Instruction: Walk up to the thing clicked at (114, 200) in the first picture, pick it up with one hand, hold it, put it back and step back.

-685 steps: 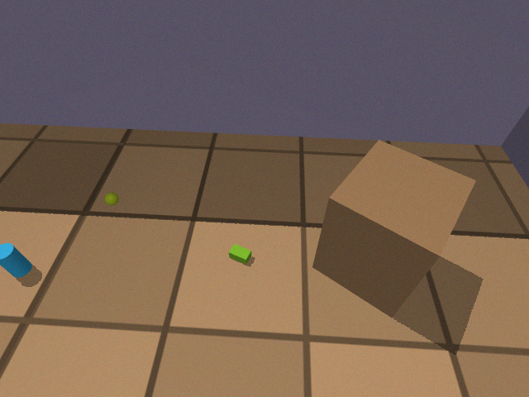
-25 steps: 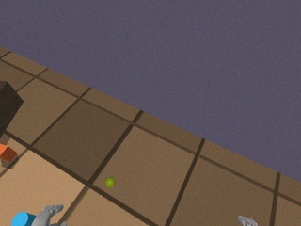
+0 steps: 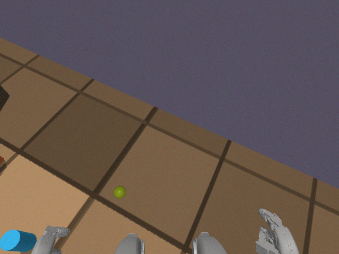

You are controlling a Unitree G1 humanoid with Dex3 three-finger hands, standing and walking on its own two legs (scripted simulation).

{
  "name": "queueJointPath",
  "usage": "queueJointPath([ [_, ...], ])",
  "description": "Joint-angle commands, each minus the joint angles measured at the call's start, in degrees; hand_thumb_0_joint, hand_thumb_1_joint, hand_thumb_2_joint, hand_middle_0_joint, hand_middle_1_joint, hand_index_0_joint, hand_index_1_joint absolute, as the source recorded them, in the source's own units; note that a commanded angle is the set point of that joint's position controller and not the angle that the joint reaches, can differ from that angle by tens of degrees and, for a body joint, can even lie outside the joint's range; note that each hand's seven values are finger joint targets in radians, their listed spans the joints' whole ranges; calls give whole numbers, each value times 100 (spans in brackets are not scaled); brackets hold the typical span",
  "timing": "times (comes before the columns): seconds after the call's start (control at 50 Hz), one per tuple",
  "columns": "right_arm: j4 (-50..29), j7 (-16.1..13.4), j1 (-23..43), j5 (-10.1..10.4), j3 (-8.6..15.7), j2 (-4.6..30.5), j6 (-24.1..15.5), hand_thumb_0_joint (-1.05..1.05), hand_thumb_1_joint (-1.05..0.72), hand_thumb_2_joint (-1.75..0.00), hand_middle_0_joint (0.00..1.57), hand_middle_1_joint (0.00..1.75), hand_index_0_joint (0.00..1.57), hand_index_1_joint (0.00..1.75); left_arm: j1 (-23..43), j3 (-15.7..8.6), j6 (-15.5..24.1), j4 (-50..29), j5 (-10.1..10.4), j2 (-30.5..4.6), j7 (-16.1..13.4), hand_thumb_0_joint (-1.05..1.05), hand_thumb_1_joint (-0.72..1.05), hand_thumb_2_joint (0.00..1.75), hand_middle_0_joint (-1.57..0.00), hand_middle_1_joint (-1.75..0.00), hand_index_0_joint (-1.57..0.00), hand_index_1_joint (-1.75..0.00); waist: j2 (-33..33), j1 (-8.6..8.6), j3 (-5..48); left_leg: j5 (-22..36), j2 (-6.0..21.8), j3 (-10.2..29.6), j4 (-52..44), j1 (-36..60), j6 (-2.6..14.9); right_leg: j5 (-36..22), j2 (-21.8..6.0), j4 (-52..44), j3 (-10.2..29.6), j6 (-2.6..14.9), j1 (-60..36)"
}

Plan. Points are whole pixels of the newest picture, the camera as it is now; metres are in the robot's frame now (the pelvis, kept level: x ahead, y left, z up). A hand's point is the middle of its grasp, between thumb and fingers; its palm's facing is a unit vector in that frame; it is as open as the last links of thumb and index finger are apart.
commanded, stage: rise first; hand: left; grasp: from above
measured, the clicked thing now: (119, 192) +0.44 +0.23 -0.67
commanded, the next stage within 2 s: none
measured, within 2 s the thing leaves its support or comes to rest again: neither
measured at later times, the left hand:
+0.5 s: hand (79, 238) +0.20 +0.28 -0.29, palm faces -0.40 -0.60 -0.69, open 13.9 cm
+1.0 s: hand (93, 210) +0.31 +0.29 -0.44, palm faces -0.48 -0.18 -0.86, open 13.8 cm
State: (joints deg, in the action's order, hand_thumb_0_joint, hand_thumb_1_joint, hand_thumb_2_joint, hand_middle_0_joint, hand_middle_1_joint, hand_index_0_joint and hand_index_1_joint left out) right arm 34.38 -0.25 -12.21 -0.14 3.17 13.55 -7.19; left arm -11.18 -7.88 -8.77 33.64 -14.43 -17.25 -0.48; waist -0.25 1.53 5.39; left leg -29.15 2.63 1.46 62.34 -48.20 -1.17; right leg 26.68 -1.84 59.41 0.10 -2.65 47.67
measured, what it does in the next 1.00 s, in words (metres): lowers itself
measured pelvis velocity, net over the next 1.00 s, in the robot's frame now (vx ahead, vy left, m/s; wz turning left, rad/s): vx -0.08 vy -0.01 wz -0.04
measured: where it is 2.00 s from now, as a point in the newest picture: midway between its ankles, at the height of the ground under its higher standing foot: outside the picture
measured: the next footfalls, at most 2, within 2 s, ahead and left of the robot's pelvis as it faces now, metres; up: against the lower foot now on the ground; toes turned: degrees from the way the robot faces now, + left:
none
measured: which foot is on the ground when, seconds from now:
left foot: down 0.00-1.00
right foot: down 0.00-1.00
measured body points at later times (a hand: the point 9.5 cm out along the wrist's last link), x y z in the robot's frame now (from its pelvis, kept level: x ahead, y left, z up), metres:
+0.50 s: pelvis -0.03 -0.01 -0.14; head +0.13 +0.01 +0.28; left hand +0.22 +0.30 -0.25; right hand +0.17 -0.26 -0.24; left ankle +0.01 +0.13 -0.66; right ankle +0.02 -0.15 -0.66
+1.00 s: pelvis -0.08 -0.01 -0.30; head +0.13 +0.02 +0.10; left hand +0.33 +0.30 -0.39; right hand +0.01 -0.29 -0.43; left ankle +0.01 +0.13 -0.66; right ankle +0.02 -0.15 -0.66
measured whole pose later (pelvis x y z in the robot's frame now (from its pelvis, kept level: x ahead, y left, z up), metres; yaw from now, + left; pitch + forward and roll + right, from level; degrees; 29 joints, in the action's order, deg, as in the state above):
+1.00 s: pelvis -0.08 -0.01 -0.30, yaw -2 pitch +33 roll -5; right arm 42.0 4.7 -8.5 -3.4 2.8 15.6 -4.4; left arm 34.5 -7.7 14.2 61.5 -59.3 -35.9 -11.8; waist 0.5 5.4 6.4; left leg -39.1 0.3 7.2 125.8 -119.7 -2.5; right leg 36.5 -0.8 121.8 0.2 -3.2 118.3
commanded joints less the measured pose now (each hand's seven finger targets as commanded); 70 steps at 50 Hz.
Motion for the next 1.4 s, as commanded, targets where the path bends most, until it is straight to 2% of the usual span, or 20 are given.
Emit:
queueJointPath([
  [0.0, -860, -72, -20, 29, 293, 884, -331, 0, -91, -91, 20, 30, 20, 30, -269, -325, -44, -1266, -134, -978, -132, 0, -57, 98, -7, -109, -7, -109, 498, -5, 1416, 1597, -95, -15, -691, 671, 66, -1127, 198, -332, -271, 338, -367],
  [0.08, -1013, -52, 42, 25, 272, 853, -400, 0, -92, -91, 20, 30, 20, 30, -553, -329, -158, -1621, -242, -989, -139, 0, -56, 95, -7, -109, -8, -108, 572, -44, 1554, 1378, -104, 31, -417, 366, 76, -950, 203, -7, -266, 348, -16],
  [0.16, -1013, -56, 185, 35, 194, 847, -508, 0, -93, -91, 20, 30, 20, 30, -15, -269, -112, -1614, -448, -1082, -177, 0, -56, 93, -8, -112, -9, -110, 477, 132, 1372, 969, -117, 71, 44, -289, 98, -628, 187, 400, -258, 349, 636],
  [0.2, -973, -25, 259, 23, 194, 892, -563, 0, -91, -91, 20, 30, 20, 30, 307, -346, 44, -1308, -661, -1242, -191, 0, -55, 94, -7, -111, -8, -109, 461, 105, 1377, 670, -134, 116, 353, -702, 109, -358, 174, 767, -249, 356, 1109],
  [0.26, -920, 25, 237, 15, 249, 953, -662, 0, -86, -89, 20, 30, 20, 30, 649, -234, 384, -1115, -1035, -1238, -219, 0, -51, 94, -6, -110, -7, -108, 440, 129, 1760, 464, -192, 38, 869, -1122, 117, -230, 155, 1233, -194, 360, 1559],
  [0.3, -836, 59, 271, 27, 276, 1009, -741, 0, -85, -89, 20, 30, 20, 30, 960, -139, 632, -1031, -1317, -1292, -284, 0, -49, 94, -5, -111, -7, -109, 513, 128, 2057, 446, -208, 56, 1191, -1375, 97, -225, 145, 1615, -175, 368, 1934],
  [0.36, -660, 91, 310, 31, 308, 1090, -772, 0, -86, -89, 20, 30, 20, 30, 1440, -190, 960, -686, -1706, -1563, -429, 0, -48, 94, -7, -110, -8, -109, 558, 108, 2443, 572, -223, 70, 1725, -1805, 88, -348, 139, 2180, -161, 384, 2432],
  [0.4, -540, 125, 318, 30, 312, 1145, -763, 0, -86, -89, 20, 30, 20, 30, 1715, -354, 1128, -409, -1987, -1862, -566, 0, -49, 95, -6, -111, -7, -109, 562, 26, 2689, 686, -250, 23, 2108, -2176, 96, -440, 144, 2526, -141, 396, 2690],
  [0.42, -502, 141, 306, 28, 327, 1157, -749, 0, -86, -89, 20, 30, 20, 30, 1768, -328, 1210, -322, -2076, -1831, -603, 0, -49, 95, -6, -110, -8, -109, 587, 6, 2870, 772, -269, 12, 2280, -2285, 101, -496, 148, 2698, -139, 405, 2828],
  [0.48, -318, 187, 265, 5, 383, 1202, -681, 0, -87, -90, 20, 30, 20, 30, 2261, -380, 1372, -73, -2435, -2124, -732, 0, -49, 95, -8, -109, -9, -108, 591, -66, 3249, 844, -296, -76, 2797, -2681, 132, -574, 162, 3056, -133, 399, 3111],
  [0.56, -110, 232, 180, -46, 456, 1287, -560, 0, -87, -90, 20, 30, 20, 30, 3195, -349, 1546, 152, -2829, -2339, -859, 0, -51, 99, -8, -107, -8, -107, 601, 0, 3676, 721, -286, -71, 3346, -3073, 138, -463, 155, 3543, -186, 400, 3575],
  [0.64, 41, 269, 10, -97, 480, 1340, -395, 0, -86, -89, 20, 30, 20, 30, 3911, -505, 1706, 679, -3268, -2813, -993, 0, -48, 98, -8, -106, -9, -106, 306, 26, 3950, 457, -312, -111, 3864, -3703, 215, -290, 163, 3840, -230, 367, 3721],
  [0.7, 140, 294, -42, -137, 484, 1364, -286, 0, -87, -90, 20, 30, 20, 30, 4365, -548, 1855, 1130, -3502, -3038, -1017, 0, -49, 99, -9, -105, -9, -105, 422, 2, 3957, 110, -324, -131, 4099, -4017, 227, 107, 167, 4071, -286, 367, 4056],
  [0.74, 167, 308, -114, -173, 487, 1351, -208, 0, -87, -90, 20, 30, 20, 30, 4774, -476, 1968, 1282, -3658, -3106, -1032, 0, -49, 99, -9, -105, -9, -105, 252, 124, 3923, -170, -340, -177, 4303, -4370, 275, 360, 181, 4097, -294, 344, 4096],
  [0.84, 252, 338, -184, -222, 446, 1397, -35, 0, -89, -90, 20, 30, 20, 30, 5311, -546, 2213, 1793, -4088, -3563, -1187, 0, -53, 102, -7, -105, -7, -105, 369, 157, 3742, -659, -369, -167, 4562, -4758, 284, 912, 233, 4388, -398, 367, 4622],
  [0.86, 261, 353, -201, -232, 427, 1391, 9, 0, -89, -90, 20, 30, 20, 30, 5475, -443, 2267, 1830, -4179, -3470, -1218, 0, -54, 103, -6, -105, -6, -105, 432, 243, 3637, -777, -374, -134, 4568, -4859, 275, 1014, 245, 4480, -445, 383, 4775],
  [0.92, 386, 396, -345, -302, 364, 1395, 115, 0, -90, -90, 20, 30, 20, 30, 6055, -381, 2400, 1922, -4452, -3574, -1382, 0, -53, 102, -7, -102, -7, -102, 713, 345, 3719, -623, -381, -95, 4785, -4772, 274, 803, 236, 4726, -511, 394, 5051],
  [1.02, 478, 480, -353, -399, 285, 1462, 320, 0, -90, -90, 20, 30, 20, 30, 6261, -369, 2464, 2612, -4887, -3770, -1688, 0, -51, 100, -11, -94, -10, -95, 899, 442, 3381, -712, -402, -16, 4943, -4941, 258, 855, 233, 5041, -633, 426, 5579],
  [1.12, 592, 541, -420, -497, 250, 1527, 399, 0, -90, -90, 20, 30, 20, 30, 6773, -232, 2494, 2854, -5243, -3852, -1860, 0, -49, 99, -13, -90, -12, -91, 1273, 563, 3480, -596, -392, 48, 5087, -4759, 217, 698, 223, 5333, -702, 452, 5985],
  [1.38, 822, 666, -481, -721, 137, 1565, 509, 0, -90, -90, 20, 30, 20, 30, 7376, -140, 2568, 3519, -5906, -3962, -2291, 0, -46, 95, -14, -91, -14, -91, 1517, 770, 3572, -227, -418, 87, 5517, -4832, 225, 361, 228, 5800, -777, 419, 6399],
])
